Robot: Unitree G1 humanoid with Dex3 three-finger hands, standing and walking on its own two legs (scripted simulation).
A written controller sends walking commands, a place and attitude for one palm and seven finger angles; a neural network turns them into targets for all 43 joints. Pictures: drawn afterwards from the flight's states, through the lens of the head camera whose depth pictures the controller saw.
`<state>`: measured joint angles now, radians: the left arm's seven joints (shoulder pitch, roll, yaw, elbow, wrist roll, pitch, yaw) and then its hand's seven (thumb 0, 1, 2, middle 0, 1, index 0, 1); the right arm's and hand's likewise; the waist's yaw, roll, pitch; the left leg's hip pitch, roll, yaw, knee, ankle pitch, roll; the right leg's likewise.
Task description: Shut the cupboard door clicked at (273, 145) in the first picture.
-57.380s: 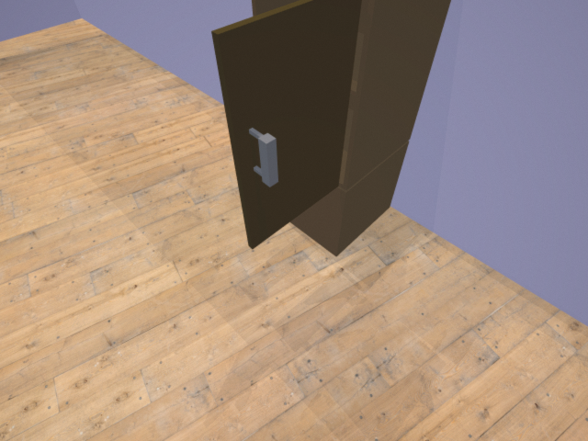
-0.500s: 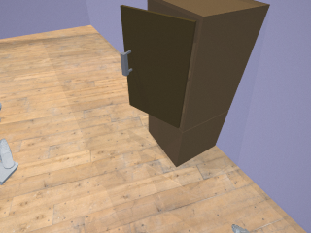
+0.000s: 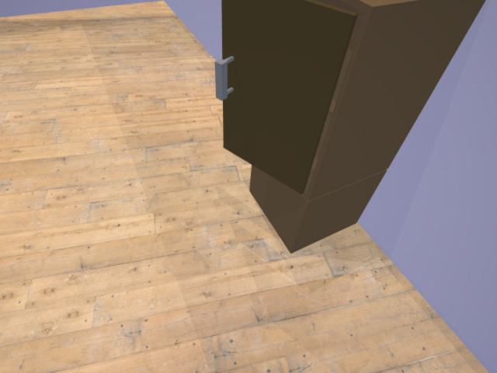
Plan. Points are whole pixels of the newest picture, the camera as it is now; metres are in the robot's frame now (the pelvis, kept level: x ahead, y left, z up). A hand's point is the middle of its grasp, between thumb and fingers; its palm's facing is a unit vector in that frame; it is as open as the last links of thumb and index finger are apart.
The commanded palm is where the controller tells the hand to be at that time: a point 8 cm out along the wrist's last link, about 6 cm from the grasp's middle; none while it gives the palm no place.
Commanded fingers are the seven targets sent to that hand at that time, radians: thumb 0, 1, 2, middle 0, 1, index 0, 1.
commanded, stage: let the arm hang, fingers relaxed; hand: left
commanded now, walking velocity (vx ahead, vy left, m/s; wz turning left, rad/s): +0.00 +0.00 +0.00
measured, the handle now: (226, 77) +0.92 +0.13 -0.01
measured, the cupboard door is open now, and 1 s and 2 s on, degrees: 24 24 24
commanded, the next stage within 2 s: look to check the result in 0.70 s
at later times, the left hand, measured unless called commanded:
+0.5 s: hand out of the picture -0.01 +0.18 -0.17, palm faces +0.00 -0.99 -0.16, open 7.4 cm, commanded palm none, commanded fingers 0.00 0.90 0.90 -0.20 -0.30 -0.20 -0.30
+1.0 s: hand out of the picture -0.03 +0.20 -0.17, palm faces -0.01 -0.98 -0.19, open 7.4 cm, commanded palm none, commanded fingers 0.00 0.90 0.90 -0.20 -0.30 -0.20 -0.30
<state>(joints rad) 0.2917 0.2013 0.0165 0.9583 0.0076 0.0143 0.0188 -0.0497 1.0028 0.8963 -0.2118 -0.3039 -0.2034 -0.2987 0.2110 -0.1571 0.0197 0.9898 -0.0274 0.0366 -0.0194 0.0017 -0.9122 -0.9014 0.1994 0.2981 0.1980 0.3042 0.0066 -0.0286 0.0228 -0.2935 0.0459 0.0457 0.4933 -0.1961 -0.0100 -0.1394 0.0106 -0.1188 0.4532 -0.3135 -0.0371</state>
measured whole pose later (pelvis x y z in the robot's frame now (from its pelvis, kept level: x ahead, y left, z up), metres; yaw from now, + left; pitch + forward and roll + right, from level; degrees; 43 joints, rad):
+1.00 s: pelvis +0.00 +0.03 +0.01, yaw -2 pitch -1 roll +0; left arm 0.35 0.15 0.01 1.16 0.01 0.00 0.03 0.00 0.91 0.90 -0.20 -0.30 -0.20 -0.30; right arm 0.29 -0.14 -0.01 1.15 -0.02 0.01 -0.04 0.00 -0.91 -0.90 0.20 0.30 0.20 0.30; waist -0.01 0.00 0.02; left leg -0.21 0.01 0.11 0.39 -0.16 0.03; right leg -0.09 -0.02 -0.06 0.39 -0.27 0.00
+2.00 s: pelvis +0.00 +0.02 +0.00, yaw +16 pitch +3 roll -2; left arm 0.15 0.24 0.07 0.89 0.02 0.05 0.01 0.00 0.91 0.90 -0.20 -0.30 -0.20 -0.30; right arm 0.23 -0.21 -0.05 0.96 -0.04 0.05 -0.01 0.00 -0.90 -0.90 0.20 0.30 0.20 0.30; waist -0.04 0.03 0.07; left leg -0.37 -0.05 -0.10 0.45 -0.13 0.04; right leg -0.40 -0.02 0.01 0.84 -0.43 0.05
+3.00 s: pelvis +0.08 +0.04 +0.00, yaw +59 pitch +1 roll +1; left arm 0.38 0.17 0.05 0.96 0.03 -0.05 0.00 0.00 0.91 0.90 -0.20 -0.30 -0.20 -0.30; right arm 0.15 -0.22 -0.06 0.92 -0.03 0.06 0.06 0.00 -0.91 -0.90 0.19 0.30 0.19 0.30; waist 0.02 -0.02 0.08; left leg -0.50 0.06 0.09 0.79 -0.32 0.01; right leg -0.04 -0.13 -0.32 0.40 -0.35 0.04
